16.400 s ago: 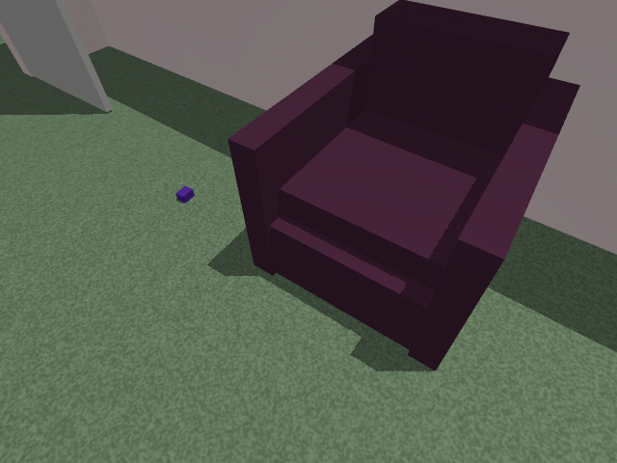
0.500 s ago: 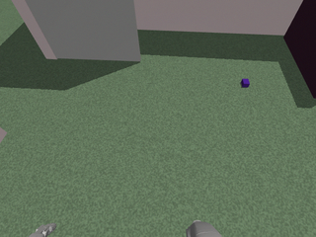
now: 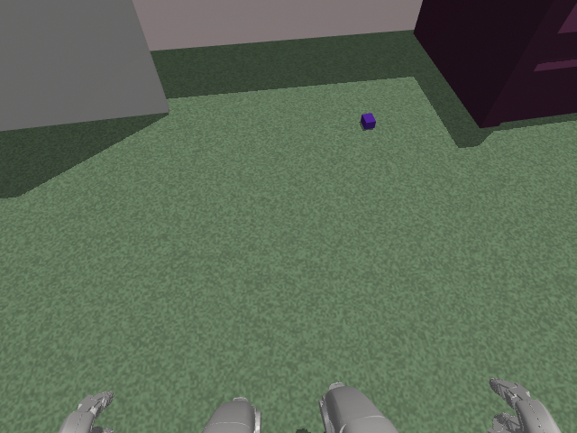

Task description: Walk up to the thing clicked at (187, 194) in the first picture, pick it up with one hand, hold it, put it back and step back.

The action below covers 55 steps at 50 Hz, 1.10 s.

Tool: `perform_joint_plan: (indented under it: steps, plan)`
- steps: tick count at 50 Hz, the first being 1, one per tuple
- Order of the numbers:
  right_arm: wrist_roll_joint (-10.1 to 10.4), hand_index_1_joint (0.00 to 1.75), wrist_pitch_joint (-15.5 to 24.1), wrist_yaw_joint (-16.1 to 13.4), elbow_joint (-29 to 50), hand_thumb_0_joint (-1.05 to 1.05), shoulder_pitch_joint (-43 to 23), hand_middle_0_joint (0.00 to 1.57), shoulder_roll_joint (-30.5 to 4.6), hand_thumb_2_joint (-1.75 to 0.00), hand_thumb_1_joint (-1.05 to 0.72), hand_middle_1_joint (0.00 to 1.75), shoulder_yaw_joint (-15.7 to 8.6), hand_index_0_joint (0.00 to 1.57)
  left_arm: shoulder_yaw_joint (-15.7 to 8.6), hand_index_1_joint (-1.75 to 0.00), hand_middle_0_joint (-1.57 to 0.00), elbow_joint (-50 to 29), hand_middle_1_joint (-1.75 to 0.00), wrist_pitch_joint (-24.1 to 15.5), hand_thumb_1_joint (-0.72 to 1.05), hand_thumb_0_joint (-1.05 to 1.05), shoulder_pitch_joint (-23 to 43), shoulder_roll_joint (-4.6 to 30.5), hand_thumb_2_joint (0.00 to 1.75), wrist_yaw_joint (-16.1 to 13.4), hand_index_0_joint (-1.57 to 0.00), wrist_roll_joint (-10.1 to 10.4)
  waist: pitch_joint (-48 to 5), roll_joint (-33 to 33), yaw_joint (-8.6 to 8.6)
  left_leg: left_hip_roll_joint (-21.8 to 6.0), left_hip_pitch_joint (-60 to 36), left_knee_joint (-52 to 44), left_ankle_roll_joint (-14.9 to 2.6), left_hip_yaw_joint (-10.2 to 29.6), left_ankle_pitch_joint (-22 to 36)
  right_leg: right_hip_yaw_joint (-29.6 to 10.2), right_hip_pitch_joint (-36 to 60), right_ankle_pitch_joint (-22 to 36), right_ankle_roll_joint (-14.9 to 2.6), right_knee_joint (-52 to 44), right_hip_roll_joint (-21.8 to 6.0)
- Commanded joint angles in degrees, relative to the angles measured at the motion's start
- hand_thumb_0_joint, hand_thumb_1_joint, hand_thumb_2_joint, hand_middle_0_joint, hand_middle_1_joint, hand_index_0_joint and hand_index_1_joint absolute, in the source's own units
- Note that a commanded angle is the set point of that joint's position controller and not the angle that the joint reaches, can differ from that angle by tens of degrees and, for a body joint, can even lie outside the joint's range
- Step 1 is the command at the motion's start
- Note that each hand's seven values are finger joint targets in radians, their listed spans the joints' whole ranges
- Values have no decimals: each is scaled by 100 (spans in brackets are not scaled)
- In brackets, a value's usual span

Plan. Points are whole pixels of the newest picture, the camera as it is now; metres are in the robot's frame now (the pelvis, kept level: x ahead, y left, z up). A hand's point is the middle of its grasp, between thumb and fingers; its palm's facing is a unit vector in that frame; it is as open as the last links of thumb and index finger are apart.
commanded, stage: walk up
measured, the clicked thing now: (368, 121) +1.47 -0.36 -0.71
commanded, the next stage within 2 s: stand in 1.40 s
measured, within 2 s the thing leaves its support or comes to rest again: neither
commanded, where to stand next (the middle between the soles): +0.07 -0.02 m, yaw -19 degrees
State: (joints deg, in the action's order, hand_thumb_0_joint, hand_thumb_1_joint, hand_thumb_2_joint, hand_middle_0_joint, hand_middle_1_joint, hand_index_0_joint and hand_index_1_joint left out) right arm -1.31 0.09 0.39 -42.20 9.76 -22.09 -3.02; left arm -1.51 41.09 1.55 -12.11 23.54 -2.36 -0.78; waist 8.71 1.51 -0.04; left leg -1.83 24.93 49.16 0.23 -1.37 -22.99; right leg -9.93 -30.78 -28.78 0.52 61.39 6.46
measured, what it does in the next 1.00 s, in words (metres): steps on the spot, turning right: right foot, then left foot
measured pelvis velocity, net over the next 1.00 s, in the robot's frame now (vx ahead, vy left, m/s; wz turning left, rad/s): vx -0.01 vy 0.00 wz -0.34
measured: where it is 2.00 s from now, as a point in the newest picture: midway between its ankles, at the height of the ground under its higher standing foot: outside the picture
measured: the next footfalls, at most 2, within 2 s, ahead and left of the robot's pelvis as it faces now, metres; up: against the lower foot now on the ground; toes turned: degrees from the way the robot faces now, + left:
right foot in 0.22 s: +0.02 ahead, -0.13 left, +0.00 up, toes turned -13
left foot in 0.48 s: +0.08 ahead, +0.11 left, +0.00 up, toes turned -15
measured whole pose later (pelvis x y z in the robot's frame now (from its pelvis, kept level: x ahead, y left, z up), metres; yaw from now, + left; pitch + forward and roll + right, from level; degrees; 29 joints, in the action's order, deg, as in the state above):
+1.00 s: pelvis -0.01 +0.00 +0.03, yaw -20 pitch -2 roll +1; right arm -0.8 0.3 1.1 -59.1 9.7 -22.1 -0.6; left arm -0.4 59.6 -2.1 -8.6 21.1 -0.4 0.2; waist 3.6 -0.6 1.4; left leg -3.0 14.7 35.0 1.1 -4.0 -18.3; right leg -6.3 -17.2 -16.9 0.0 36.1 2.6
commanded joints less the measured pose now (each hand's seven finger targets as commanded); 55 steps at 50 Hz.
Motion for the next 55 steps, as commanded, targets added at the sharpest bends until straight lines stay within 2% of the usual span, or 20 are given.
perform_joint_plan:
  steps: [1,9,10,11,12,13,17,23,24,25,26,31,33,34,35,37,41,46,50,55]
  plan:
    - [6,30,236,-205,429,0,269,20,-1678,-90,-90,30,-540,20,-615,-30,-20,-326,-30,-215,90,0,-116,1323,90,32,-20,31,-799,-800,158,-1861,-961,-1988,-1454,1746,2409,221,-592,-62,-19,1393,-480]
    - [-69,30,85,-37,475,0,153,20,-1783,-90,-90,30,-454,20,-629,-30,-20,218,-30,-349,90,0,-830,988,90,241,-20,-11,-1129,-1176,-115,-1341,-367,-1040,-962,395,849,1507,1708,766,-95,-2772,-175]
    - [-26,30,55,-25,438,0,317,20,-1416,-90,-90,30,-333,20,-718,-30,-20,341,-30,-407,90,0,-1018,1199,90,165,-20,-57,-1158,-577,-230,-1133,175,-151,-705,170,847,1076,2371,906,-160,-3141,-245]
    - [22,30,57,-22,533,0,366,20,-1056,-90,-90,30,-204,20,-838,-30,-20,261,-30,-457,90,0,-1027,1641,90,105,-20,-139,-1031,511,-232,-648,1303,942,-302,-210,267,-790,2842,825,-571,-3483,-1142]
    - [82,30,33,-91,651,0,-158,20,-1045,-90,-90,30,-185,20,-840,-30,-20,77,-30,-471,90,0,-777,1979,90,62,-20,-152,-944,1079,-306,-261,1670,1034,-94,35,-1184,-2745,2104,1292,-1479,-3748,-2387]
    - [38,30,29,-160,548,0,-291,20,-1438,-90,-90,30,-321,20,-821,-30,-20,18,-30,-453,90,0,-539,2029,90,69,-20,-116,-691,732,-256,-534,1118,1350,-77,442,-1379,-2788,1222,1436,-1770,-3675,-2598]
    - [102,30,92,-90,-36,0,314,20,-1372,-90,-90,30,-286,20,-627,-30,-20,111,-30,-488,90,0,-236,1586,90,30,-20,-71,-795,825,65,-381,476,740,-148,187,-320,-1428,1158,2381,-1170,-3041,-1673]
    - [-10,30,198,-61,-430,0,852,20,-1358,-90,-90,30,-341,20,-418,-30,-20,145,-30,-376,90,0,163,1228,90,70,-20,4,-857,273,410,-110,-1289,-1438,-310,196,-41,-613,-65,1212,-748,-2240,-1082]
    - [-112,30,256,-83,-418,0,914,20,-1603,-90,-90,30,-389,20,-321,-30,-20,132,-30,-371,90,0,10,888,90,71,-20,48,-993,-564,395,-971,-1623,-2288,-568,1697,-601,-322,-526,1053,-419,-1263,-650]
    - [-22,30,277,-64,-331,0,503,20,-2075,-90,-90,30,-446,20,-338,-30,-20,265,-30,-366,90,0,-125,1003,90,13,-20,92,-914,-1412,299,-2227,-1000,-3029,-1365,3155,-1191,401,-378,-234,-181,-481,-112]
    - [6,30,276,-25,-279,0,199,20,-2095,-90,-90,30,-471,20,-449,-30,-20,387,-30,-416,90,0,-82,1405,90,-17,-20,37,-653,-1030,177,-2519,-530,-2969,-1718,3373,-830,330,-17,-515,-120,-227,-431]
    - [-11,30,158,-4,-477,0,-24,20,-1420,-90,-90,30,-163,20,-518,-30,-20,875,-30,-541,90,0,-574,1087,90,97,-20,34,-774,-1061,-205,-1020,224,-1393,-571,649,707,635,2097,919,-322,-2752,-361]
    - [37,30,105,-12,-405,0,-52,20,-974,-90,-90,30,-38,20,-551,-30,-20,767,-30,-604,90,0,-295,1532,90,37,-20,-46,-774,425,-65,-239,796,-114,-72,11,-285,-2298,1849,300,-955,-3795,-1880]
    - [47,30,73,-71,-478,0,-160,20,-1274,-90,-90,30,-144,20,-527,-30,-20,712,-30,-582,90,0,8,1666,90,52,-20,-44,-591,357,-6,-281,145,41,-136,243,-1014,-2525,929,325,-1392,-3839,-2205]
    - [73,30,90,-57,-597,0,19,20,-1278,-90,-90,30,-157,20,-477,-30,-20,701,-30,-577,90,0,186,1502,90,66,-20,-32,-613,203,109,-296,34,-135,-189,299,-971,-2083,1071,496,-1303,-3689,-2015]
    - [114,30,172,-40,-871,0,328,20,-1121,-90,-90,30,-124,20,-379,-30,-20,719,-30,-537,90,0,649,1316,90,59,-20,-2,-756,276,325,-294,-786,-1247,-273,174,314,-1109,758,876,-854,-3293,-1497]
    - [20,30,225,5,-933,0,-220,20,-1524,-90,-90,30,-152,20,-267,-30,-20,1140,-30,-461,90,0,180,977,90,117,-20,60,-683,-421,-95,-1467,-449,-2862,-912,1698,-1147,486,1225,440,-237,-2356,-453]
    - [80,30,171,7,-1252,0,-191,20,-1137,-90,-90,30,3,20,-269,-30,-20,1354,-30,-560,90,0,671,1233,90,112,-20,60,-703,21,180,-341,-865,-1764,-184,215,311,-1154,1208,1316,-660,-3595,-1321]
    - [131,30,214,5,-1427,0,-467,20,-1218,-90,-90,30,-1,20,-147,-30,-20,1589,-30,-552,90,0,631,992,90,87,-20,119,-1192,-187,49,-695,-1503,-2188,-393,387,1444,-239,1605,3021,-353,-3169,-929]
    - [144,30,144,-23,-1616,0,-693,20,-1202,-90,-90,30,-27,20,-120,-30,-20,1758,-30,-495,90,0,827,991,90,64,-20,123,-1203,-119,101,-675,-1745,-2333,-324,156,1445,-298,1630,3171,-332,-3335,-1031]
